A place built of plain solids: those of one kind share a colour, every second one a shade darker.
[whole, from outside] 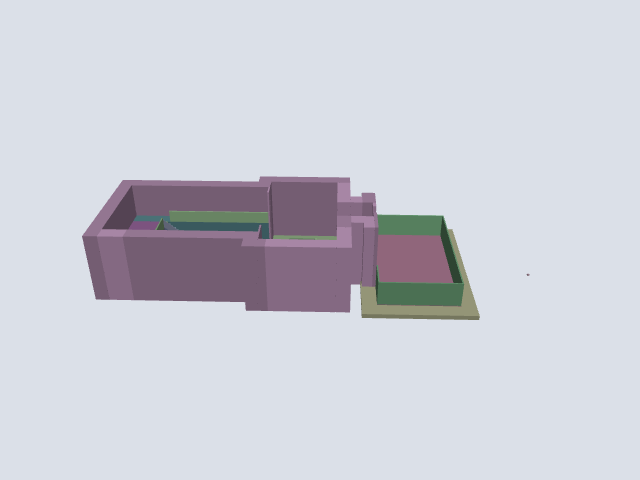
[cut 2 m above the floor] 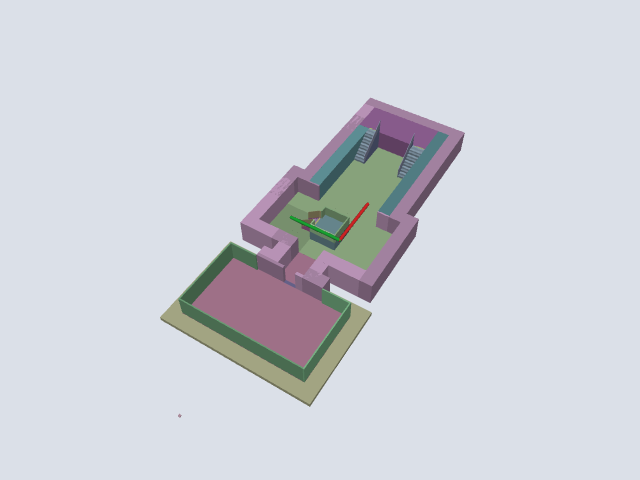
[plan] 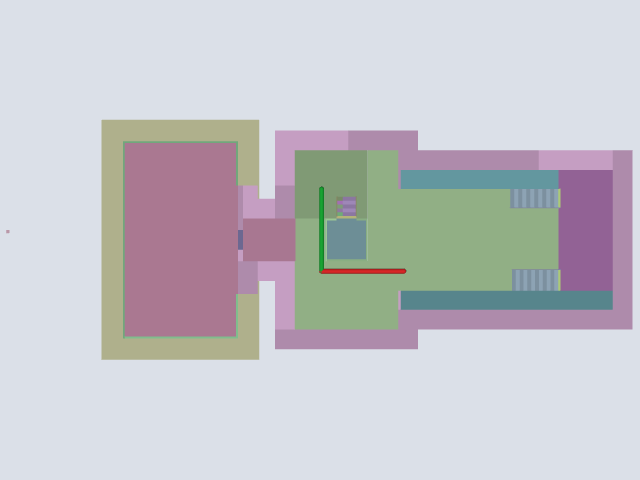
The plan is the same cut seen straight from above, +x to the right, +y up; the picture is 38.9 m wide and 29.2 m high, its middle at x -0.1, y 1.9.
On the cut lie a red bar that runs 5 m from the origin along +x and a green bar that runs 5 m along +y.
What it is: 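A prison's centre; a hall with a raised officers' post, wings that open off it with rows of cell doors and railed galleries a storey up, and a lobby by the way in; The way in stands open; a doorway in a steel frame, its barred gate folded back flat on the wall, gives on to a walled yard; All stairs are of steel chequer plate; The changes of level; a storey stair in a wing's head, from the ground floor to its gallery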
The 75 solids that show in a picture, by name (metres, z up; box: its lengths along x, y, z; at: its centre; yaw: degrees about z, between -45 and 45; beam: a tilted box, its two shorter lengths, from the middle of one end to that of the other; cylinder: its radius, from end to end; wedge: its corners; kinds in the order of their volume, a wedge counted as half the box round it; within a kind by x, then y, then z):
{
 "wall_brick_1": {"box": [0.3, 0.7, 6.25], "at": [-4.94, 0.96, 2.73]},
 "wall_brick_2": {"box": [0.3, 2.7, 6.25], "at": [-4.94, 3.86, 2.73]},
 "wall_brick_3": {"box": [1.2, 2.0, 6.25], "at": [-4.49, -0.39, 2.73]},
 "wall_brick_4": {"box": [0.9, 2.01, 6.25], "at": [-4.34, 4.21, 2.73]},
 "wall_brick_5": {"box": [2.25, 1.2, 6.25], "at": [-3.96, 0.01, 2.73]},
 "wall_brick_6": {"box": [3.15, 1.2, 6.25], "at": [-3.21, 3.81, 2.73]},
 "wall_brick_7": {"box": [1.2, 4.15, 6.25], "at": [-2.24, -1.46, 2.73]},
 "wall_brick_8": {"box": [1.2, 2.01, 6.25], "at": [-2.24, 4.21, 2.73]},
 "wall_brick_9": {"box": [1.2, 3.35, 6.25], "at": [-2.24, 6.89, 2.73]},
 "wall_brick_10": {"box": [3.05, 1.2, 6.25], "at": [-0.11, 7.96, 2.73]},
 "wall_brick_11": {"box": [8.7, 1.2, 6.25], "at": [1.51, -4.14, 2.73]},
 "wall_brick_12": {"box": [5.0, 1.2, 6.25], "at": [1.51, 7.96, 2.73]},
 "wall_brick_13": {"box": [3.05, 1.2, 6.25], "at": [3.14, 7.96, 2.73]},
 "wall_brick_14": {"box": [0.15, 1.15, 6.25], "at": [4.74, -1.76, 2.73]},
 "wall_brick_15": {"box": [0.15, 3.55, 6.25], "at": [4.74, 6.79, 2.73]},
 "wall_brick_16": {"box": [1.05, 2.4, 6.25], "at": [5.34, 7.36, 2.73]},
 "wall_brick_17": {"box": [10.8, 1.2, 6.25], "at": [10.21, 6.76, 2.73]},
 "wall_brick_18": {"box": [14.25, 1.2, 6.25], "at": [11.79, -2.94, 2.73]},
 "wall_brick_19": {"box": [4.5, 1.2, 6.25], "at": [15.46, 6.76, 2.73]},
 "wall_brick_20": {"box": [1.2, 9.7, 6.25], "at": [18.31, 2.51, 2.73]},
 "floor_gallery_metal_1": {"box": [9.6, 1.15, 3.05], "at": [9.61, 5.59, 1.12]},
 "floor_gallery_metal_2": {"box": [12.9, 1.15, 3.05], "at": [11.26, -1.76, 1.12]},
 "floor_landing_metal_1": {"box": [3.3, 7.35, 3.05], "at": [16.06, 2.49, 1.12]},
 "yard_concrete_1": {"box": [9.6, 14.6, 0.4], "at": [-8.59, 1.91, -0.25]},
 "floor_concrete_1": {"box": [1.85, 4.16, 0.4], "at": [-0.71, 5.28, -0.2]},
 "floor_concrete_2": {"box": [1.8, 2.6, 0.4], "at": [-0.69, 1.91, -0.2]},
 "floor_concrete_3": {"box": [6.3, 4.15, 0.4], "at": [1.51, -1.46, -0.2]},
 "floor_concrete_4": {"box": [2.6, 4.16, 0.4], "at": [1.51, 5.28, -0.2]},
 "floor_concrete_5": {"box": [1.85, 6.75, 0.4], "at": [3.74, 3.99, -0.2]},
 "floor_concrete_6": {"box": [9.75, 6.2, 0.4], "at": [9.54, 1.91, -0.2]},
 "yard_yard_concrete_1": {"box": [7.0, 12.0, 0.4], "at": [-8.59, 1.91, -0.2]},
 "step_1": {"box": [0.32, 1.14, 0.25], "at": [11.64, 4.44, 0.08]},
 "step_2": {"box": [0.32, 1.27, 0.25], "at": [11.73, -0.56, 0.08]},
 "step_3": {"box": [0.32, 1.14, 0.46], "at": [11.88, 4.44, 0.18]},
 "step_4": {"box": [0.32, 1.27, 0.46], "at": [11.97, -0.56, 0.18]},
 "step_5": {"box": [0.32, 1.14, 0.66], "at": [12.12, 4.44, 0.28]},
 "step_6": {"box": [0.32, 1.27, 0.66], "at": [12.2, -0.56, 0.28]},
 "step_7": {"box": [0.32, 1.14, 0.87], "at": [12.37, 4.44, 0.38]},
 "step_8": {"box": [0.32, 1.27, 0.87], "at": [12.44, -0.56, 0.38]},
 "step_9": {"box": [0.32, 1.14, 1.07], "at": [12.61, 4.44, 0.48]},
 "step_10": {"box": [0.32, 1.27, 1.07], "at": [12.67, -0.56, 0.48]},
 "step_11": {"box": [0.32, 1.14, 1.27], "at": [12.85, 4.44, 0.59]},
 "step_12": {"box": [0.32, 1.27, 1.27], "at": [12.9, -0.56, 0.59]},
 "step_13": {"box": [0.32, 1.14, 1.48], "at": [13.1, 4.44, 0.69]},
 "step_14": {"box": [0.32, 1.27, 1.48], "at": [13.14, -0.56, 0.69]},
 "step_15": {"box": [0.32, 1.14, 1.68], "at": [13.34, 4.44, 0.79]},
 "step_16": {"box": [0.32, 1.27, 1.68], "at": [13.37, -0.56, 0.79]},
 "step_17": {"box": [0.32, 1.14, 1.88], "at": [13.58, 4.44, 0.89]},
 "step_18": {"box": [0.32, 1.27, 1.88], "at": [13.61, -0.56, 0.89]},
 "step_19": {"box": [0.32, 1.14, 2.09], "at": [13.82, 4.44, 0.99]},
 "step_20": {"box": [0.32, 1.27, 2.09], "at": [13.84, -0.56, 0.99]},
 "step_21": {"box": [0.32, 1.14, 2.29], "at": [14.07, 4.44, 1.1]},
 "step_22": {"box": [0.32, 1.27, 2.29], "at": [14.08, -0.56, 1.1]},
 "step_23": {"box": [0.32, 1.26, 2.5], "at": [14.31, -0.56, 1.2]},
 "step_24": {"box": [0.32, 1.13, 2.5], "at": [14.31, 4.44, 1.2]},
 "fence_metal_1": {"box": [0.12, 12.0, 2.6], "at": [-12.03, 1.91, 0.9]},
 "fence_metal_2": {"box": [7.0, 0.12, 2.6], "at": [-8.59, -4.03, 0.9]},
 "fence_metal_3": {"box": [7.0, 0.12, 2.6], "at": [-8.59, 7.85, 0.9]},
 "fence_metal_4": {"box": [0.12, 2.7, 2.6], "at": [-5.15, -2.74, 0.9]},
 "fence_metal_5": {"box": [0.12, 2.7, 2.6], "at": [-5.15, 6.56, 0.9]},
 "floor_post_metal_1": {"box": [2.6, 2.6, 1.41], "at": [1.51, 1.91, 0.31]},
 "floor_lobby_lino_1": {"box": [3.2, 2.6, 0.4], "at": [-3.19, 1.91, -0.2]},
 "rail_metal_1": {"box": [0.12, 2.6, 1.12], "at": [0.27, 1.91, 1.55]},
 "rail_metal_2": {"box": [2.6, 0.12, 1.12], "at": [1.51, 0.67, 1.55]},
 "rail_metal_3": {"box": [0.12, 2.6, 1.12], "at": [2.75, 1.91, 1.55]},
 "rail_metal_4": {"box": [9.35, 0.12, 1.12], "at": [9.48, -1.25, 3.19]},
 "rail_metal_5": {"box": [0.12, 3.7, 1.12], "at": [14.47, 1.98, 3.19]},
 "floor_hda_1": {"box": [0.14, 1.27, 2.7], "at": [14.46, -0.56, 1.3]},
 "floor_hda_2": {"box": [0.14, 1.14, 2.7], "at": [14.46, 4.44, 1.3]},
 "rail_1": {"wedge": [[11.45, 3.83, 0.23], [11.45, 3.83, 1.08], [11.45, 3.88, 0.23], [11.45, 3.88, 1.08], [14.41, 3.83, 2.72], [14.41, 3.83, 3.57], [14.41, 3.88, 2.72], [14.41, 3.88, 3.57]]},
 "rail_2": {"wedge": [[11.54, 0.08, 0.28], [11.54, 0.08, 1.06], [11.54, 0.13, 0.28], [11.54, 0.13, 1.06], [14.41, 0.08, 2.77], [14.41, 0.08, 3.55], [14.41, 0.13, 2.77], [14.41, 0.13, 3.55]]},
 "wall_1": {"wedge": [[11.45, 3.83, -0.05], [11.45, 3.83, 0.23], [11.45, 3.88, -0.05], [11.45, 3.88, 0.23], [14.41, 3.83, -0.05], [14.41, 3.83, 2.72], [14.41, 3.88, -0.05], [14.41, 3.88, 2.72]]},
 "floor_post_hda_1": {"box": [1.13, 0.15, 1.06], "at": [1.51, 3.28, 0.48]},
 "floor_sill_concrete_1": {"box": [0.3, 1.2, 0.4], "at": [-4.94, 1.91, -0.2]},
 "rail_post_1": {"wedge": [[2.07, 3.33, 1.1], [2.07, 3.33, 1.95], [2.07, 4.56, 0.22], [2.07, 4.56, 1.07], [2.12, 3.33, 1.1], [2.12, 3.33, 1.95], [2.12, 4.56, 0.22], [2.12, 4.56, 1.07]]}
}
